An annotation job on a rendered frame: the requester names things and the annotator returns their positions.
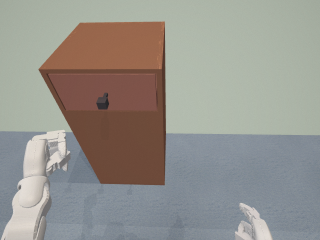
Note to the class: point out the robot left forearm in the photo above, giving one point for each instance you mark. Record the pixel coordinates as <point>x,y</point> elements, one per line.
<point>30,206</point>

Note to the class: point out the drawer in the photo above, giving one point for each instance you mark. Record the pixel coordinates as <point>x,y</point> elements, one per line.
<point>126,91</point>

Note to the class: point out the robot right hand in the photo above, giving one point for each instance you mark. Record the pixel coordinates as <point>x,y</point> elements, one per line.
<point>258,230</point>

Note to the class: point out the handle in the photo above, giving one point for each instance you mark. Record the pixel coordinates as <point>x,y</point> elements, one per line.
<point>102,102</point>

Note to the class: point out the robot left hand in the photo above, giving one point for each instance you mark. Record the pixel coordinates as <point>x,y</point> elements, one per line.
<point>37,154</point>

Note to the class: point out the cabinet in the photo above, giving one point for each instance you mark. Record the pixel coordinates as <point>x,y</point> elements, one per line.
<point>125,147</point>

